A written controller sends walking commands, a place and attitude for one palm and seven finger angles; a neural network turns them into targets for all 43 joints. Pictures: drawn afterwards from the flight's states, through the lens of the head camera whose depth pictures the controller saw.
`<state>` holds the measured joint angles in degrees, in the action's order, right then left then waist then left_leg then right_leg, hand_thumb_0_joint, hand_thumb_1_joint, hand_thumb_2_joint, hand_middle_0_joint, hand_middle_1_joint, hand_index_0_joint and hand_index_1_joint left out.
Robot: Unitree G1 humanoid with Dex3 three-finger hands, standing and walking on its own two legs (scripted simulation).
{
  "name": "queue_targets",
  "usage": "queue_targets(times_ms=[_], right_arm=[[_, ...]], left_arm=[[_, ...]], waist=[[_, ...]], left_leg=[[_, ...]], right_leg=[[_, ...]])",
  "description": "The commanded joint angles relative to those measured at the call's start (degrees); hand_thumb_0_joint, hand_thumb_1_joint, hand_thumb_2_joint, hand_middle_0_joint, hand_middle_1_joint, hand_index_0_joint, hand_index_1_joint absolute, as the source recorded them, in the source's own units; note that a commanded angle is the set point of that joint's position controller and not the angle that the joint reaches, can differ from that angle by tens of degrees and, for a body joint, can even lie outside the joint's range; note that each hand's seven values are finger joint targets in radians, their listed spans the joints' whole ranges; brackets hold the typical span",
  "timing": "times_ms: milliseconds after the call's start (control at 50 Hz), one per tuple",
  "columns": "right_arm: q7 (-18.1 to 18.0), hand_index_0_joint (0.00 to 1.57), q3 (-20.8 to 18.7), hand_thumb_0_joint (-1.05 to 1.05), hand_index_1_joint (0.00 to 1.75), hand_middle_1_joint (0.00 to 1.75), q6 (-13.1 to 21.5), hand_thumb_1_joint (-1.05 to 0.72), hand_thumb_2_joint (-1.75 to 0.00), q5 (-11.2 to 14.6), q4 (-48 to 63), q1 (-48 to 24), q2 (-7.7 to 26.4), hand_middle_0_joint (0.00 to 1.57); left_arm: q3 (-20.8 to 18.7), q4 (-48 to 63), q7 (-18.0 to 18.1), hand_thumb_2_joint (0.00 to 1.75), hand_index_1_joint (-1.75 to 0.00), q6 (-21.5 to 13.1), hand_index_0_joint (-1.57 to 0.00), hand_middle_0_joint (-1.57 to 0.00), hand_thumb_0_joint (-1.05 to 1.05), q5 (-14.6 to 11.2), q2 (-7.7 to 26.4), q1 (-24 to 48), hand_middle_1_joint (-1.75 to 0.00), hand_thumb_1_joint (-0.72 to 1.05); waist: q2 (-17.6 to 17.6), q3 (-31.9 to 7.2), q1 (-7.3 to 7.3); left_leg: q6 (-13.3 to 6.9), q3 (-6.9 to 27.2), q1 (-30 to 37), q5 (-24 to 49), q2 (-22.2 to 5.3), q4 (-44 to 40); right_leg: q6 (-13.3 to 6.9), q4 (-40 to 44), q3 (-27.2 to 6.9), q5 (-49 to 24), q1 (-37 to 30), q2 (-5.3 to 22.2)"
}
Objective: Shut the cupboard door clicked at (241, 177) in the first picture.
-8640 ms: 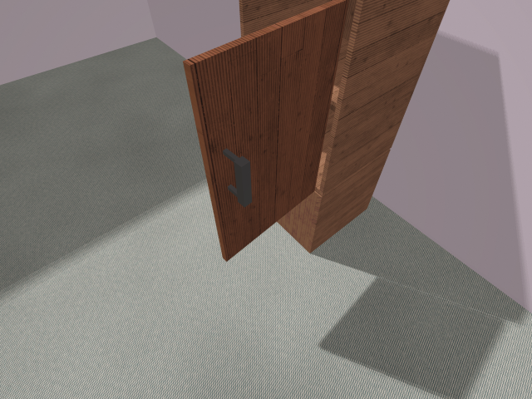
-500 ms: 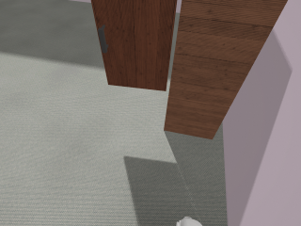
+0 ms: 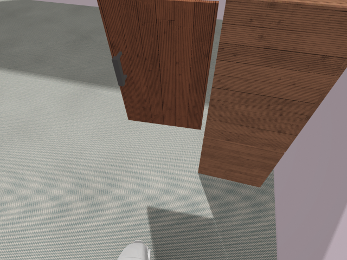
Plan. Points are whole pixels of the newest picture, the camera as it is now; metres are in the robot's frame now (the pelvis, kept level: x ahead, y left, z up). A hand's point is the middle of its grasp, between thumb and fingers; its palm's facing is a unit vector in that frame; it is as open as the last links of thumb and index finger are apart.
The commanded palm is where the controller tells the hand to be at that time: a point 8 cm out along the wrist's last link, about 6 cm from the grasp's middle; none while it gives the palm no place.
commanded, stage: take the last steps up to it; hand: left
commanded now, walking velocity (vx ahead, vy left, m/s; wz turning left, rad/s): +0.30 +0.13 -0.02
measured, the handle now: (120, 69) +0.78 +0.28 -0.02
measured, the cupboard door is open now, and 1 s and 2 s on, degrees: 94 94 94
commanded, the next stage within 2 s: come to a stop and stand still in 0.56 s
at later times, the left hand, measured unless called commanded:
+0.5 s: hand (94, 203) +0.29 +0.28 -0.17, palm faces -0.03 -0.98 -0.18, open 7.4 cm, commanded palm none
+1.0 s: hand (97, 185) +0.36 +0.30 -0.20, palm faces -0.01 -0.98 -0.22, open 7.3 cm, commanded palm none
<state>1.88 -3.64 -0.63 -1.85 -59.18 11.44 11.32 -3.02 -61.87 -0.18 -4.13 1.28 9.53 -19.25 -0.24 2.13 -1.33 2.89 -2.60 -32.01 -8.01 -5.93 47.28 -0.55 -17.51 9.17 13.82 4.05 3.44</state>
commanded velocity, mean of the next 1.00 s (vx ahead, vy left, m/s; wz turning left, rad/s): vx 0.06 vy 0.03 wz -0.04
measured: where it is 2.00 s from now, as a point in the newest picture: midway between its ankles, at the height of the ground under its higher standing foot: (163, 254)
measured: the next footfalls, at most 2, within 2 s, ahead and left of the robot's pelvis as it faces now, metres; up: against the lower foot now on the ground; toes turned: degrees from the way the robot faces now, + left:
left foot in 0.16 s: +0.20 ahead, +0.17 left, +0.00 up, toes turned +6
right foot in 0.64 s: +0.36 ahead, +0.02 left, +0.00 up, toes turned -4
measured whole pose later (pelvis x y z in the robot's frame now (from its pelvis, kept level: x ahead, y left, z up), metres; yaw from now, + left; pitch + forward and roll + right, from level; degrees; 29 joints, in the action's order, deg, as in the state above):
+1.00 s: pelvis +0.30 +0.10 -0.02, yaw -4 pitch +0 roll +1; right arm -1.9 -1.7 -1.5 -1.5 -60.3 13.1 8.4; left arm -2.9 -58.6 1.6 2.6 0.5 11.5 -12.0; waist 2.0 2.9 -0.7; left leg -0.6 -4.5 -16.5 -16.5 -1.2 32.6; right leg -0.1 -38.1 3.3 23.6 15.5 2.3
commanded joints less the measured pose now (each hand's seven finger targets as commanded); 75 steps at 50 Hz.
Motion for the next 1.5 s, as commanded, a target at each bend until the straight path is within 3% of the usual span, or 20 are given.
queue_targets(times_ms=[0, 100, 120, 140, 160, 280, 580, 640, 660, 780, 840, 880, 1020, 1080, 1140, 1180, 1260, 1340, 1420, 1480], right_arm=[[0.9, 0.2, 0.6, 0.0, 0.3, 0.3, 1.8, -0.9, -0.9, 0.5, 5.7, -5.2, 0.5, 0.2], [0.2, 0.2, 0.1, 0.0, 0.3, 0.3, 3.3, -0.9, -0.9, 0.3, 3.9, 2.7, 4.0, 0.2], [-0.6, 0.2, -0.9, 0.0, 0.3, 0.3, 3.7, -0.9, -0.9, -0.1, 1.7, 10.8, 8.2, 0.2], [-1.5, 0.2, -2.4, 0.0, 0.3, 0.3, 3.9, -0.9, -0.9, -0.6, 0.3, 17.1, 14.5, 0.2], [-2.5, 0.2, -2.2, 0.0, 0.3, 0.3, 3.2, -0.9, -0.9, -0.1, 0.3, 19.4, 14.9, 0.2], [-3.4, 0.2, 1.2, 0.0, 0.3, 0.3, 5.2, -0.9, -0.9, 0.4, 2.7, 6.4, 4.7, 0.2], [-3.4, 0.2, 1.9, 0.0, 0.3, 0.3, 4.1, -0.9, -0.9, 0.4, -2.0, 11.5, 4.5, 0.2], [-3.0, 0.2, 1.5, 0.0, 0.3, 0.3, 3.4, -0.9, -0.9, 1.2, 0.7, 10.0, 3.8, 0.2], [-3.3, 0.2, 1.5, 0.0, 0.3, 0.3, 3.0, -0.9, -0.9, 1.3, 0.7, 7.9, 3.5, 0.2], [-3.3, 0.2, 2.5, 0.0, 0.3, 0.3, 0.4, -0.9, -0.9, 1.8, -3.0, 12.9, -2.0, 0.2], [-3.6, 0.2, 1.5, 0.0, 0.3, 0.3, 0.4, -0.9, -0.9, 1.2, -3.1, 13.3, 0.2, 0.2], [-4.1, 0.2, 0.5, 0.0, 0.3, 0.3, 0.3, -0.9, -0.9, 0.8, 0.0, 9.4, 6.4, 0.2], [-5.1, 0.2, -0.5, 0.0, 0.3, 0.3, -0.3, -0.9, -0.9, 0.1, 2.1, 5.1, 9.0, 0.2], [-5.0, 0.2, -1.3, 0.0, 0.3, 0.3, -0.5, -0.9, -0.9, 0.7, 3.4, 2.8, 10.1, 0.2], [-4.2, 0.2, -0.4, 0.0, 0.3, 0.3, -1.6, -0.9, -0.9, 1.7, 5.7, 0.1, 4.1, 0.2], [-3.8, 0.2, -0.5, 0.0, 0.3, 0.3, -2.6, -0.9, -0.9, 1.4, 5.3, -2.4, 3.4, 0.2], [-2.9, 0.2, 0.5, 0.0, 0.3, 0.3, 0.5, -0.9, -0.9, 2.1, 11.5, -6.6, 2.2, 0.2], [-2.7, 0.2, 0.5, 0.0, 0.3, 0.3, 0.6, -0.9, -0.9, 2.3, 10.6, -0.2, 3.6, 0.2], [-3.1, 0.2, 0.6, 0.0, 0.3, 0.3, 0.8, -0.9, -0.9, 1.1, 11.4, -2.7, 8.6, 0.2], [-3.3, 0.2, 1.6, 0.0, 0.3, 0.3, 1.2, -0.9, -0.9, 1.0, 10.6, -2.7, 7.5, 0.2]], left_arm=[[-1.3, 0.6, 0.6, 0.9, -0.3, -1.0, -0.2, -0.2, 0.0, 0.2, 8.8, -3.9, -0.3, 0.9], [-1.8, 0.2, 0.7, 0.9, -0.3, 0.2, -0.2, -0.2, 0.0, 0.2, 9.8, -2.6, -0.3, 0.9], [-1.3, 0.5, 0.4, 0.9, -0.3, 0.3, -0.2, -0.2, 0.0, 0.0, 7.9, -3.6, -0.3, 0.9], [-0.6, 1.6, 0.2, 0.9, -0.3, 0.4, -0.2, -0.2, 0.0, -0.5, 4.2, -6.2, -0.3, 0.9], [-0.3, 3.7, 0.4, 0.9, -0.3, 0.5, -0.2, -0.2, 0.0, -0.3, 4.5, -2.0, -0.3, 0.9], [-0.6, 2.6, -0.4, 0.9, -0.3, 2.5, -0.2, -0.2, 0.0, 0.2, 2.4, -0.4, -0.3, 0.9], [-0.3, 7.0, -0.3, 0.9, -0.3, 2.6, -0.2, -0.2, 0.0, 0.2, 4.8, 6.4, -0.3, 0.9], [-2.3, 3.7, 0.9, 0.9, -0.3, 1.9, -0.2, -0.2, 0.0, -0.5, 14.2, -6.6, -0.3, 0.9], [-2.1, 4.7, 1.7, 0.9, -0.3, 1.7, -0.2, -0.2, 0.0, -0.6, 12.3, -2.4, -0.3, 0.9], [-0.4, 6.4, 2.2, 0.9, -0.3, 2.2, -0.2, -0.2, 0.0, -0.7, 8.4, 8.6, -0.3, 0.9], [-0.6, 5.8, 2.3, 0.9, -0.3, 3.4, -0.2, -0.2, 0.0, -0.9, 7.1, 7.1, -0.3, 0.9], [-0.3, 6.6, 2.3, 0.9, -0.3, 4.7, -0.2, -0.2, 0.0, -1.3, 5.2, 5.0, -0.3, 0.9], [-0.9, 6.7, 2.1, 0.9, -0.3, 6.3, -0.2, -0.2, 0.0, -1.1, 5.6, 4.6, -0.3, 0.9], [-1.0, 6.6, 1.9, 0.9, -0.3, 5.7, -0.2, -0.2, 0.0, -0.8, 6.5, 1.5, -0.3, 0.9], [-1.7, 6.8, 2.2, 0.9, -0.3, 4.9, -0.2, -0.2, 0.0, 0.3, 12.2, 1.1, -0.3, 0.9], [-0.9, 7.4, 2.3, 0.9, -0.3, 4.4, -0.2, -0.2, 0.0, 0.3, 10.4, 3.9, -0.3, 0.9], [-0.5, 10.9, 5.1, 0.9, -0.3, 2.2, -0.2, -0.2, 0.0, 0.3, 12.5, -2.3, -0.3, 0.9], [-0.1, 12.4, 4.5, 0.9, -0.3, 2.4, -0.2, -0.2, 0.0, -0.2, 12.6, 0.7, -0.3, 0.9], [0.8, 12.9, 3.7, 0.9, -0.3, 3.4, -0.2, -0.2, 0.0, -0.6, 10.0, 1.7, -0.3, 0.9], [1.1, 11.4, 3.4, 0.9, -0.3, 3.2, -0.2, -0.2, 0.0, -0.4, 10.6, 1.1, -0.3, 0.9]], waist=[[9.1, 3.3, -1.49], [6.2, 0.2, 3.43], [-1.4, -5.6, 6.47], [-17.9, -11.8, 7.47], [-15.7, -12.7, 8.76], [-6.4, -1.1, 0.69], [-0.9, -0.8, -1.12], [11.3, -4.4, -5.06], [7.1, -1.6, -3.59], [6.5, -5.8, 3.03], [2.1, -6.6, 2.47], [-10.3, -4.8, 0.81], [-10.3, -4.4, 1.95], [-7.0, -8.8, 0.96], [15.2, -4.8, 0.57], [10.3, -2.5, 1.13], [8.1, -10.5, -0.29], [9.6, -11.0, 2.37], [-3.3, 0.1, 0.92], [-6.2, -0.6, 1.03]], left_leg=[[-0.5, -2.0, -0.2, 0.2, 0.8, -8.3], [-3.0, -4.6, 22.0, -2.6, 5.0, -20.3], [-4.6, -1.0, 34.7, -2.0, 0.8, -20.4], [-9.9, 18.4, 45.4, -0.1, -13.4, -23.5], [-13.6, 23.9, 44.4, 1.8, -17.5, -29.3], [-11.7, 7.4, 22.4, 7.1, -10.6, -35.8], [-8.6, -0.7, 21.9, 15.7, -5.1, -23.0], [-2.1, -5.1, 0.4, -30.2, 5.7, 7.6], [-2.3, 1.5, -0.8, -28.4, 2.7, 11.1], [0.4, -1.8, 16.7, -9.1, 4.0, -10.0], [-0.9, -0.3, 24.2, 7.9, 2.0, -21.9], [-8.1, 10.0, 19.2, 29.6, -9.8, -24.1], [-14.1, 12.2, 25.1, 39.9, -12.6, -23.6], [-11.4, 9.5, 27.1, 36.6, -10.2, -18.6], [-2.1, -0.6, 12.1, -16.8, 5.3, -5.6], [-1.7, 3.7, 10.4, -24.1, 5.9, 5.4], [-2.9, -2.1, 2.4, -18.1, 8.3, -3.9], [-4.2, -1.7, 17.5, -4.8, 10.3, -19.1], [-8.5, 10.3, 20.1, 5.9, -2.2, -23.6], [-7.9, 9.9, 19.7, 9.8, 0.0, -21.8]], right_leg=[[-6.5, 6.4, -7.7, -15.3, -0.1, 15.3], [-3.5, -8.3, -4.3, -18.5, 6.3, 12.3], [-1.8, -21.5, -1.3, -12.3, 12.5, 8.6], [0.7, -39.2, 1.5, 15.9, 25.9, 0.3], [-0.2, -51.1, -4.4, 21.0, 30.8, -0.7], [0.0, -51.8, -8.3, 4.5, 28.9, 4.4], [-2.0, -11.2, -3.8, -5.4, 5.1, -1.0], [-17.3, 0.6, -33.2, -18.1, -11.4, 24.0], [-18.1, 0.8, -30.3, -21.4, -6.0, 23.1], [-9.0, -6.1, -9.3, -39.5, 5.7, 10.0], [-3.9, -13.3, -8.6, -25.9, 8.8, 6.9], [0.6, -17.1, -4.8, -2.9, 10.0, 0.8], [0.1, -27.6, -8.2, 17.2, 15.8, -2.3], [0.0, -13.9, -7.9, 2.9, 9.3, -2.1], [-7.3, -3.2, -23.3, -38.3, 3.8, 14.5], [-11.4, -2.8, -21.4, -39.3, 7.5, 13.8], [-6.7, -17.0, -20.9, -79.2, -13.1, 11.0], [-4.8, -16.9, -15.5, -55.9, -5.9, 5.7], [-0.8, -6.8, -14.1, -4.6, 10.1, 0.7], [-2.1, -6.1, -15.2, -9.5, 7.2, 1.4]])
